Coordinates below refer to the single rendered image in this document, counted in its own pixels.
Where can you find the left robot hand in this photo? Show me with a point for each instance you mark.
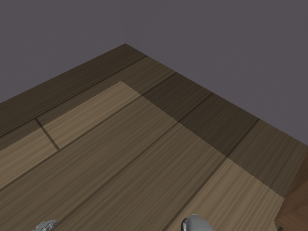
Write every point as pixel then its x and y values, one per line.
pixel 46 226

